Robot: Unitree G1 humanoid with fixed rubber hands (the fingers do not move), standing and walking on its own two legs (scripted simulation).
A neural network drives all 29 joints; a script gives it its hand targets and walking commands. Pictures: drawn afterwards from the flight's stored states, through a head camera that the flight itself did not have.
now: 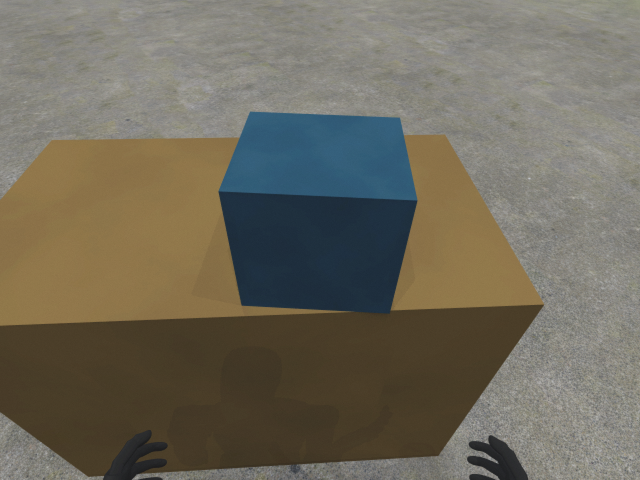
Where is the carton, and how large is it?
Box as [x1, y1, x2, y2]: [218, 112, 417, 313]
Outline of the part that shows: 250,112 218,191 241,304 257,306 389,313 417,200 399,118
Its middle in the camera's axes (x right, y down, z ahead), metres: +0.00 -0.04 +0.61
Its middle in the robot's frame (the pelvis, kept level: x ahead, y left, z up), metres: +0.49 +0.03 +0.08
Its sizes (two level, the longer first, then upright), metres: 0.234 0.206 0.226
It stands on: a pedestal, 0.75 m high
